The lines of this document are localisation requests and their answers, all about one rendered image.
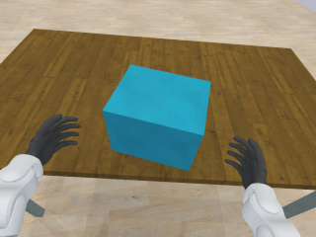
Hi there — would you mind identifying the table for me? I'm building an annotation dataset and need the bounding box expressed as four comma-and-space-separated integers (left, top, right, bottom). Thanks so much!
0, 29, 316, 219

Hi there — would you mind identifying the robot left forearm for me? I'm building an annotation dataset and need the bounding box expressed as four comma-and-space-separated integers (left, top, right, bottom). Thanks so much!
0, 154, 43, 237

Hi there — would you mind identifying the robot right forearm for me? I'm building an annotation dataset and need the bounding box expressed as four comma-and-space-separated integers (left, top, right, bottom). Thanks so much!
241, 183, 301, 237

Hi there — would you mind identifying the carton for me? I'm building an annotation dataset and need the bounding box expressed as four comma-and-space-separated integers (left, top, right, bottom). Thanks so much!
103, 64, 211, 171

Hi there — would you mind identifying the left robot hand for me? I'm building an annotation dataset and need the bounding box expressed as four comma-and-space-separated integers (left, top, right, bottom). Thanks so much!
25, 114, 80, 166

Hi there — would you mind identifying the right robot hand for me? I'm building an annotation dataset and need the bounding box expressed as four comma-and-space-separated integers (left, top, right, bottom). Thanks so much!
224, 136, 268, 190

